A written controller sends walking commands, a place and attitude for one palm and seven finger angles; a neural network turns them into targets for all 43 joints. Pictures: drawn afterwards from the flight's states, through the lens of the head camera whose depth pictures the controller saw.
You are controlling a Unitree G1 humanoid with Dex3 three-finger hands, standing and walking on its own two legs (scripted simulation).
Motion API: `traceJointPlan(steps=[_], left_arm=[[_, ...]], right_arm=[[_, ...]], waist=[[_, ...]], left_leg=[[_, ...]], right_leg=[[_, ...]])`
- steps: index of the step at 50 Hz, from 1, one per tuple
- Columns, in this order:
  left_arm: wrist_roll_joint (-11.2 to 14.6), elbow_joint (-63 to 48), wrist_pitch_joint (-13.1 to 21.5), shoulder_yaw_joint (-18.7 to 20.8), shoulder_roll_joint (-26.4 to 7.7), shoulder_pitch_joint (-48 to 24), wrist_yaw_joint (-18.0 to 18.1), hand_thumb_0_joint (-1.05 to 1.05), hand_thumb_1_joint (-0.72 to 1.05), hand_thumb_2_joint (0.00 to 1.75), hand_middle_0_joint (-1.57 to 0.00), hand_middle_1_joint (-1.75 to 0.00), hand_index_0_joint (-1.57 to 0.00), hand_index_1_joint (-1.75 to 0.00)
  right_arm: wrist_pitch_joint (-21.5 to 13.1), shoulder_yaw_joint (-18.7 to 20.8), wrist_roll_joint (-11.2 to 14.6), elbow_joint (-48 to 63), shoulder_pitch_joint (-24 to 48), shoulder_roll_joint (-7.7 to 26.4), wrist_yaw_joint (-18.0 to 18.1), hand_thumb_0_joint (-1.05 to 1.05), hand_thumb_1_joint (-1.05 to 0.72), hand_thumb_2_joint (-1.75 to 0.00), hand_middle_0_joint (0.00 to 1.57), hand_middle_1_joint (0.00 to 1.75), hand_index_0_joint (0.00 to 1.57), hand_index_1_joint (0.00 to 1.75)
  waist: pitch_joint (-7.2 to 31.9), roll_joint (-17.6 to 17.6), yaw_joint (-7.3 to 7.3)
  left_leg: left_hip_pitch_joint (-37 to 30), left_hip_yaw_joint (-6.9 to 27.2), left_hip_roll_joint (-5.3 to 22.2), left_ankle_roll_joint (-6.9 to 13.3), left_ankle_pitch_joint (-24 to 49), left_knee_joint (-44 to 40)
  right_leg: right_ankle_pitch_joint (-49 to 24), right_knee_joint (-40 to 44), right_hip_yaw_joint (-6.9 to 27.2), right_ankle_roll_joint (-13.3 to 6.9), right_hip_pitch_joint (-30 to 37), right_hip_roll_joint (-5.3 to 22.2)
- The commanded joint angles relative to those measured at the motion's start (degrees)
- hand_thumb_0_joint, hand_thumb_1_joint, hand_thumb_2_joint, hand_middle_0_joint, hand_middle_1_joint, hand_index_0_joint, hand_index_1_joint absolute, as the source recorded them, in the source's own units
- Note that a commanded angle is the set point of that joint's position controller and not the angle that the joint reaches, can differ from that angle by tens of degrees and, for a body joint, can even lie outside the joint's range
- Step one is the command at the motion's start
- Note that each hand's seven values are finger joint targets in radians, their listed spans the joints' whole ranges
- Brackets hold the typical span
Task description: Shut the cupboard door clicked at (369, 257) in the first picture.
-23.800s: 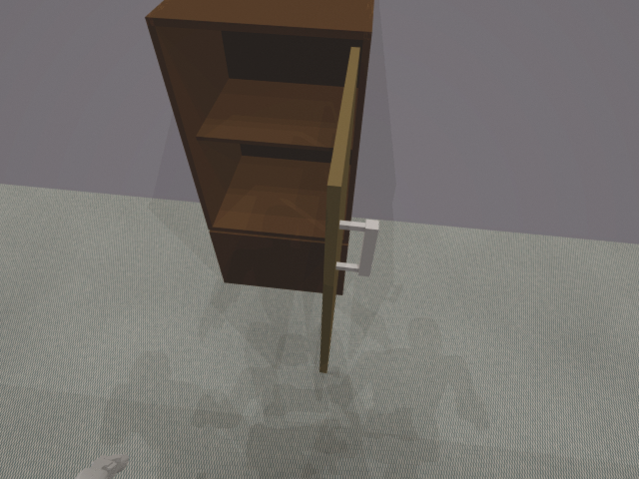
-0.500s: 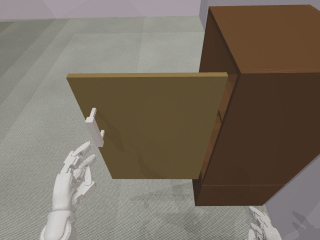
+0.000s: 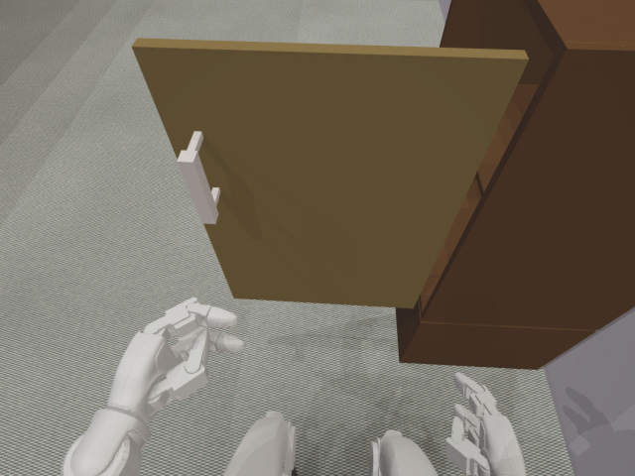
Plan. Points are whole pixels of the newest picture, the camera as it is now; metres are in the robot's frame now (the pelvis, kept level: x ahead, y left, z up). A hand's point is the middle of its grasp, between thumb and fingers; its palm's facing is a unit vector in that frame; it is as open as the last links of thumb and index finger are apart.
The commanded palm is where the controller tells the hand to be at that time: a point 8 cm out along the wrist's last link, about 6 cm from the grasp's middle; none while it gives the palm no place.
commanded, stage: raise the hand and make a fist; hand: left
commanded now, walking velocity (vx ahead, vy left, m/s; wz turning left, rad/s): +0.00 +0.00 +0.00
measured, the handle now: (203, 179) +0.47 +0.20 +0.09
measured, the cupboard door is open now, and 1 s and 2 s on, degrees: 89 89 89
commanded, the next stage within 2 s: bring the fist close to the handle in 1.16 s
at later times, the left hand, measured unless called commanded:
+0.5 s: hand (125, 343) +0.24 +0.21 +0.10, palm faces +0.10 -0.99 -0.04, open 3.1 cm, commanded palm +0.21 +0.25 +0.08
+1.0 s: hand (166, 347) +0.24 +0.18 +0.07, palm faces -0.07 -1.00 -0.01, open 3.1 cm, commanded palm +0.23 +0.25 +0.09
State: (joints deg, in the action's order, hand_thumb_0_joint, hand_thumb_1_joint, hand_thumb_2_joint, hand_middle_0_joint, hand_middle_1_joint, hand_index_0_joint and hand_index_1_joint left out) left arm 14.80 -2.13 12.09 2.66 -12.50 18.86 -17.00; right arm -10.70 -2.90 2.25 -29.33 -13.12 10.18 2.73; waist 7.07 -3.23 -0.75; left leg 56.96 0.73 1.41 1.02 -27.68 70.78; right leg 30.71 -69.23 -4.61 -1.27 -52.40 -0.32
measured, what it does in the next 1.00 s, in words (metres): stands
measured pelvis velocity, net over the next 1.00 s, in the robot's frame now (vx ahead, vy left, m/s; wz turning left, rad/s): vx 0.03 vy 0.01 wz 0.00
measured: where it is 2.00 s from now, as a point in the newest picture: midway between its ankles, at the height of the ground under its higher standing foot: outside the picture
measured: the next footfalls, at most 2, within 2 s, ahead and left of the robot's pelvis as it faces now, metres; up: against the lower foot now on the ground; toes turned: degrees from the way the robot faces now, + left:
none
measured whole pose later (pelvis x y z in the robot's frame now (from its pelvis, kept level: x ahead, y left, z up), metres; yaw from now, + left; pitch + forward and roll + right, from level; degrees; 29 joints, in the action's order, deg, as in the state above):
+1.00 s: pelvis +0.03 +0.01 +0.02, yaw +0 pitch +13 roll -3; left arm 16.8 -2.5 15.9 7.0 -14.8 22.6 -16.3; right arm -9.6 -1.3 1.4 -27.6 -16.0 14.4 3.2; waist 7.4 -2.4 -0.1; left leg 50.3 0.5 1.3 1.4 -27.9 65.1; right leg 30.1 -62.5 -4.2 -0.7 -45.3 -0.5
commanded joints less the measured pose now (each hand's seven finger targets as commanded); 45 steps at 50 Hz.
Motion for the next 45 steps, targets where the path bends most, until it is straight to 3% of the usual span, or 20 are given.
traceJointPlan(steps=[1, 3, 6, 9, 11, 15, 18, 21, 23, 25, 27, 29, 30, 31, 33, 35, 37, 41, 43, 45], left_arm=[[2.79, -22.53, 6.13, 13.58, -8.41, 3.99, 9.12, 0.0, 0.9, 0.9, -0.9, -1.06, -0.9, -1.06], [1.6, -22.19, 11.93, 10.6, -5.86, 4.44, 11.54, 0.0, 0.9, 0.9, -0.93, -1.1, -0.93, -1.1], [-0.73, -18.35, 18.11, 4.3, -3.27, 3.44, 10.18, 0.0, 0.9, 0.9, -0.99, -1.16, -0.99, -1.16], [-0.97, -12.15, 17.12, -0.82, -1.51, 4.95, 4.88, 0.0, 0.9, 0.9, -1.04, -1.22, -1.04, -1.22], [-0.75, -11.64, 14.02, -0.02, -3.59, 5.23, 2.34, 0.0, 0.9, 0.9, -1.08, -1.26, -1.08, -1.26], [0.64, -19.75, 10.68, 11.22, -12.76, 4.11, 4.2, 0.0, 0.9, 0.9, -1.15, -1.34, -1.15, -1.34], [2.72, -24.45, 12.45, 12.16, -9.44, 4.48, 7.93, 0.0, 0.9, 0.9, -1.21, -1.4, -1.21, -1.4], [2.11, -20.19, 13.81, 9.14, -5.88, 5.25, 9.25, 0.0, 0.9, 0.9, -1.26, -1.46, -1.26, -1.46], [0.69, -15.8, 12.95, 4.81, -3.56, 5.09, 7.51, 0.0, 0.9, 0.9, -1.3, -1.5, -1.3, -1.5], [-0.35, -10.53, 10.51, 1.55, -2.35, 4.96, 4.51, 0.0, 0.9, 0.9, -1.3, -1.5, -1.3, -1.5], [-0.47, -10.56, 8.27, 2.08, -4.81, 3.16, 1.79, 0.0, 0.9, 0.9, -1.3, -1.5, -1.3, -1.5], [0.41, -13.82, 7.46, 6.09, -8.69, 0.85, 0.55, 0.0, 0.9, 0.9, -1.3, -1.5, -1.3, -1.5], [0.95, -16.11, 7.83, 9.62, -12.01, -0.29, 1.04, 0.0, 0.9, 0.9, -1.3, -1.5, -1.3, -1.5], [1.73, -19.54, 8.56, 11.67, -12.87, -1.23, 1.46, 0.0, 0.9, 0.9, -1.3, -1.5, -1.3, -1.5], [3.5, -22.37, 10.78, 14.49, -13.0, -1.09, 3.11, 0.0, 0.9, 0.9, -1.3, -1.5, -1.3, -1.5], [4.2, -22.69, 12.83, 15.53, -12.57, -0.67, 5.04, 0.0, 0.9, 0.9, -1.3, -1.5, -1.3, -1.5], [3.99, -18.27, 13.1, 12.24, -8.66, 0.71, 5.36, 0.0, 0.9, 0.9, -1.3, -1.5, -1.3, -1.5], [2.89, -7.7, 8.89, 5.48, -4.05, 3.87, 1.06, 0.0, 0.9, 0.9, -1.3, -1.5, -1.3, -1.5], [2.76, -7.96, 6.71, 5.46, -5.84, 2.58, -1.02, 0.0, 0.9, 0.9, -1.3, -1.5, -1.3, -1.5], [3.08, -10.59, 6.58, 8.98, -9.88, 0.51, -1.07, 0.0, 0.9, 0.9, -1.3, -1.5, -1.3, -1.5]], right_arm=[[-3.6, 5.01, -0.6, 11.51, 4.64, 7.71, 1.51, 0.0, -0.9, -0.9, 0.2, 0.3, 0.2, 0.3], [-4.19, 4.92, -1.49, 9.64, 3.31, 7.64, 0.76, 0.0, -0.9, -0.9, 0.2, 0.3, 0.2, 0.3], [-4.94, 5.09, -2.26, 7.89, 2.65, 9.14, -0.06, 0.0, -0.9, -0.9, 0.2, 0.3, 0.2, 0.3], [-5.14, 5.37, -1.38, 8.36, 1.62, 11.0, 0.02, 0.0, -0.9, -0.9, 0.2, 0.3, 0.2, 0.3], [-5.13, 5.65, -0.51, 9.57, 1.25, 11.9, 0.5, 0.0, -0.9, -0.9, 0.2, 0.3, 0.2, 0.3], [-4.12, 5.83, -0.55, 11.12, 1.75, 11.56, 1.55, 0.0, -0.9, -0.9, 0.2, 0.3, 0.2, 0.3], [-3.29, 5.19, -1.05, 11.43, 1.9, 9.8, 1.47, 0.0, -0.9, -0.9, 0.2, 0.3, 0.2, 0.3], [-2.56, 4.85, -1.52, 10.48, 1.34, 9.77, 0.84, 0.0, -0.9, -0.9, 0.2, 0.3, 0.2, 0.3], [-2.1, 4.74, -1.51, 10.09, 0.87, 10.52, 0.34, 0.0, -0.9, -0.9, 0.2, 0.3, 0.2, 0.3], [-1.84, 4.78, -1.07, 10.16, 0.07, 11.25, 0.33, 0.0, -0.9, -0.9, 0.2, 0.3, 0.2, 0.3], [-1.92, 4.8, -0.53, 11.2, -0.18, 11.94, 0.59, 0.0, -0.9, -0.9, 0.2, 0.3, 0.2, 0.3], [-2.02, 4.9, -0.42, 11.83, -0.2, 12.09, 1.09, 0.0, -0.9, -0.9, 0.2, 0.3, 0.2, 0.3], [-2.05, 4.81, -0.64, 11.56, 0.05, 11.89, 1.32, 0.0, -0.9, -0.9, 0.2, 0.3, 0.2, 0.3], [-2.09, 4.68, -0.92, 12.01, 0.25, 11.37, 1.36, 0.0, -0.9, -0.9, 0.2, 0.3, 0.2, 0.3], [-2.21, 4.24, -1.24, 11.75, 0.76, 10.2, 1.33, 0.0, -0.9, -0.9, 0.2, 0.3, 0.2, 0.3], [-2.24, 4.05, -1.51, 10.9, 0.96, 9.78, 1.21, 0.0, -0.9, -0.9, 0.2, 0.3, 0.2, 0.3], [-2.05, 3.97, -1.47, 10.15, 0.73, 9.92, 0.77, 0.0, -0.9, -0.9, 0.2, 0.3, 0.2, 0.3], [-1.72, 4.62, -0.52, 10.02, 0.0, 11.38, 0.43, 0.0, -0.9, -0.9, 0.2, 0.3, 0.2, 0.3], [-1.9, 4.9, -0.05, 10.88, -0.29, 12.11, 0.74, 0.0, -0.9, -0.9, 0.2, 0.3, 0.2, 0.3], [-2.16, 4.95, -0.21, 11.2, 0.09, 12.09, 1.19, 0.0, -0.9, -0.9, 0.2, 0.3, 0.2, 0.3]], waist=[[17.99, 1.55, -4.48], [15.42, 0.62, -2.73], [10.67, -0.08, 0.91], [6.34, 0.98, 2.94], [7.66, 2.02, 2.4], [15.72, -0.68, -1.59], [16.89, -2.77, -2.27], [12.42, -2.52, -0.22], [8.9, -1.98, 1.64], [5.36, 1.65, 3.27], [5.97, 1.59, 2.9], [10.09, 1.51, 1.74], [12.01, -0.06, 0.81], [15.9, -1.81, -0.28], [17.24, -3.19, -1.39], [16.14, -4.06, -1.64], [12.72, -3.13, 0.03], [7.42, 2.7, 2.03], [7.88, 3.52, 1.9], [9.61, 3.4, 1.0]], left_leg=[[-13.54, 2.09, -1.49, 0.47, 10.3, -13.62], [-14.91, 2.79, -1.1, 0.0, 12.29, -13.53], [-12.81, 3.6, -0.72, 0.0, 9.12, -11.91], [-9.96, 4.62, -0.76, 0.08, -0.91, -13.6], [-10.12, 5.03, -0.91, 0.38, -3.79, -15.27], [-15.06, 4.85, -1.1, 0.16, 1.51, -17.23], [-19.15, 4.65, -1.01, -0.44, 8.32, -17.27], [-17.66, 4.21, -0.83, -0.57, 9.52, -15.87], [-16.05, 4.53, -0.58, -0.58, 7.32, -15.87], [-14.11, 4.89, -0.44, -0.11, 4.52, -16.3], [-13.63, 4.46, -0.75, 0.15, 2.82, -16.66], [-15.39, 3.96, -1.05, 0.31, 5.44, -16.64], [-16.27, 3.54, -1.17, 0.29, 7.74, -16.09], [-18.3, 3.24, -1.39, 0.18, 10.7, -16.12], [-20.1, 3.09, -1.38, -0.26, 14.52, -15.88], [-20.27, 3.3, -1.26, -0.57, 15.71, -15.79], [-19.07, 3.26, -1.09, -0.66, 13.79, -15.74], [-14.47, 2.99, -1.08, -0.04, 9.0, -15.87], [-14.18, 2.76, -1.25, 0.24, 7.34, -16.38], [-14.19, 2.35, -1.54, 0.49, 8.37, -15.94]], right_leg=[[-8.52, 12.88, 2.41, -0.65, 13.32, -1.04], [-11.38, 10.5, 0.78, -0.93, 9.09, -1.47], [-7.88, 9.3, 0.38, -0.92, 2.48, -1.34], [-0.71, 11.52, 1.01, -0.66, -0.01, -1.06], [1.05, 12.98, 1.63, -0.59, 1.99, -0.79], [-3.61, 12.48, 1.21, -0.93, 7.8, -1.31], [-9.14, 11.57, -0.01, -1.16, 9.33, -1.77], [-10.06, 11.69, -0.46, -0.92, 7.12, -1.96], [-8.79, 12.16, -0.64, -0.71, 5.01, -1.86], [-7.22, 13.77, -0.34, -0.48, 4.52, -1.87], [-5.79, 15.3, 0.6, -0.45, 5.87, -1.61], [-7.55, 15.62, 1.13, -0.63, 8.73, -1.6], [-9.46, 15.26, 1.55, -0.89, 10.4, -1.68], [-11.83, 14.7, 1.47, -1.06, 12.37, -1.53], [-15.06, 13.75, 1.14, -1.22, 13.69, -1.82], [-15.89, 13.25, 0.72, -1.39, 13.34, -2.16], [-14.44, 13.57, 0.29, -1.02, 10.91, -2.11], [-10.88, 16.01, 1.05, -0.31, 9.65, -1.64], [-8.81, 17.54, 2.09, -0.15, 10.63, -1.25], [-9.0, 18.01, 3.34, -0.32, 12.85, -1.06]])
